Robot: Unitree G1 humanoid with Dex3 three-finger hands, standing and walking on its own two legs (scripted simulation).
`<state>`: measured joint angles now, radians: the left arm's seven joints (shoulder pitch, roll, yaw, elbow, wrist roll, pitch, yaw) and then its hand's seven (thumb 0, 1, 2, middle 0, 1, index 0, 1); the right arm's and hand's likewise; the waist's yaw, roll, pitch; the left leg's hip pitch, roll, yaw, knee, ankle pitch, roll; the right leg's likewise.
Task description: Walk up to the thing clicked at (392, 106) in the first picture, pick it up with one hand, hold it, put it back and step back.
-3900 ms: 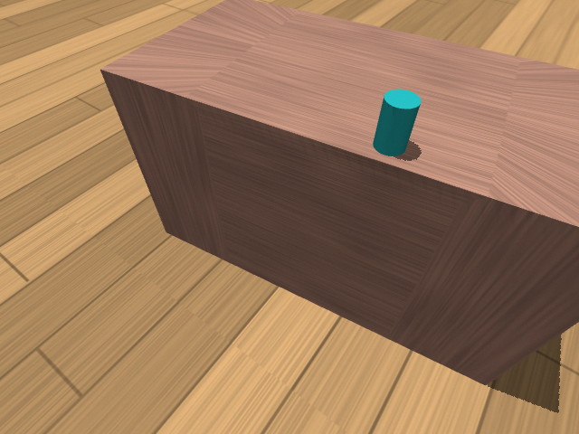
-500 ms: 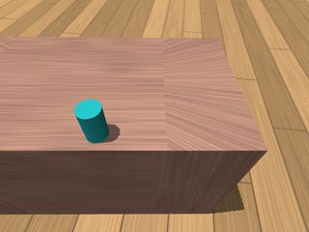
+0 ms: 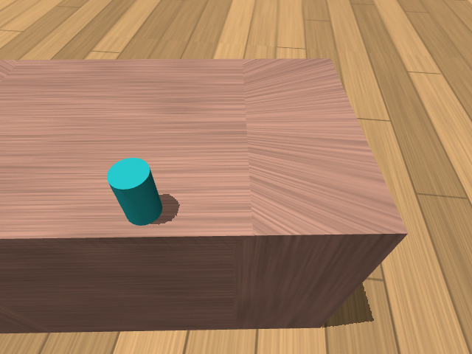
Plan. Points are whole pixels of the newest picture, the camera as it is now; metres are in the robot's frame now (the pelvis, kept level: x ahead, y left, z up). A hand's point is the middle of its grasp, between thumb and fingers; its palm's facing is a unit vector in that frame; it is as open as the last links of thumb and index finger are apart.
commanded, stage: stand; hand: left
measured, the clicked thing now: (137, 193) +0.40 +0.19 +0.03
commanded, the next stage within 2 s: none
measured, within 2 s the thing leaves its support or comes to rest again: neither
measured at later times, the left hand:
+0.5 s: hand out of the picture +0.08 +0.25 -0.16, palm faces -0.01 -0.94 -0.34, open 7.4 cm
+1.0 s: hand out of the picture +0.09 +0.25 -0.16, palm faces +0.00 -0.94 -0.34, open 7.4 cm
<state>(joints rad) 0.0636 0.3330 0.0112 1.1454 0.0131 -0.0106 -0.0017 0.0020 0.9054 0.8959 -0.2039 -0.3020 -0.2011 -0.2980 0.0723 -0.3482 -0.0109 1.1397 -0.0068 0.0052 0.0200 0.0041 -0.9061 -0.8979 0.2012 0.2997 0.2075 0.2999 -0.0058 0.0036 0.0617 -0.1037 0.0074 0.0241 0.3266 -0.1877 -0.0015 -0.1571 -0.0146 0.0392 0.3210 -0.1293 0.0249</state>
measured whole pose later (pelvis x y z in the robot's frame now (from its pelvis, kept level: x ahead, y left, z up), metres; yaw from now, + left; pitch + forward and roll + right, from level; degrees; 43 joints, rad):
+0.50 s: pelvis +0.01 +0.00 +0.00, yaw +1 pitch -2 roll +0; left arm 0.11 0.35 0.00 1.13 0.01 -0.01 0.00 0.00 0.91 0.90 -0.20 -0.30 -0.20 -0.30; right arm 0.11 -0.35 0.00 1.13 -0.01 -0.01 0.01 0.00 -0.91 -0.90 0.20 0.30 0.21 0.30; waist 0.00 0.00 0.05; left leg -0.08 0.00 0.01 0.31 -0.20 0.00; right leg -0.14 -0.02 0.02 0.32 -0.15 0.02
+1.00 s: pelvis +0.02 +0.00 +0.00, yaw +2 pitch -2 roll +0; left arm 0.11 0.35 0.00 1.13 0.01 -0.01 0.00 0.00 0.91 0.90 -0.20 -0.30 -0.20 -0.30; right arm 0.11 -0.36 0.00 1.12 -0.01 0.00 0.01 0.00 -0.91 -0.90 0.20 0.30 0.21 0.30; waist 0.00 0.00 0.05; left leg -0.08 0.00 0.00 0.32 -0.21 0.00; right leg -0.12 -0.02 0.01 0.31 -0.16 0.02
